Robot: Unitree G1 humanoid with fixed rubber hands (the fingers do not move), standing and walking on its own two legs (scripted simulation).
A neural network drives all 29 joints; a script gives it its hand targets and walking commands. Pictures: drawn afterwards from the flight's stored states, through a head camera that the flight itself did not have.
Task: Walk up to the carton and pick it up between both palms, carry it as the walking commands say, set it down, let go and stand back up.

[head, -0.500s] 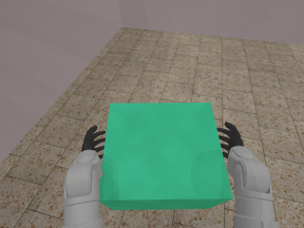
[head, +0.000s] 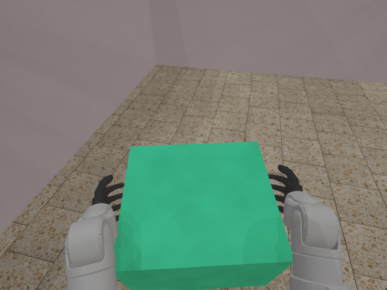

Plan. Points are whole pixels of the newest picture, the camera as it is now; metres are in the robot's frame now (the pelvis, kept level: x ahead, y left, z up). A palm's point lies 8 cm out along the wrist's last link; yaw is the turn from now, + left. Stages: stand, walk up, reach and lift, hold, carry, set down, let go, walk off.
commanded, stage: carry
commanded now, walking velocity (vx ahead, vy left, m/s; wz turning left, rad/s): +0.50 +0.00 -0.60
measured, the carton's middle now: (197, 215) +0.29 +0.02 +0.02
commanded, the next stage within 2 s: none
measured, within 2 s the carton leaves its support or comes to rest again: neither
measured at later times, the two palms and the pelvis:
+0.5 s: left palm (168, 136) +0.50 +0.09 +0.08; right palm (309, 154) +0.42 -0.26 +0.08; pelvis +0.20 -0.03 +0.00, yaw -15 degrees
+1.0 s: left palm (238, 90) +0.80 -0.15 +0.05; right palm (345, 115) +0.62 -0.46 +0.06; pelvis +0.48 -0.17 -0.03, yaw -31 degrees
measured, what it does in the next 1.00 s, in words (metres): walks ahead, turning right: left foot, then right foot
